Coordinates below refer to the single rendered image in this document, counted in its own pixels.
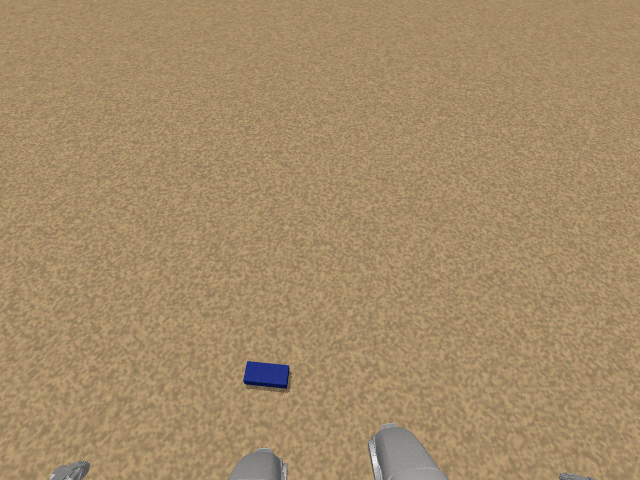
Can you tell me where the small box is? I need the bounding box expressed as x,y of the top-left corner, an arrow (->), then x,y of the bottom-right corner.
243,361 -> 290,389

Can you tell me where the left robot hand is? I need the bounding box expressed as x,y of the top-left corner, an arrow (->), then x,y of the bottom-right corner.
50,461 -> 90,480

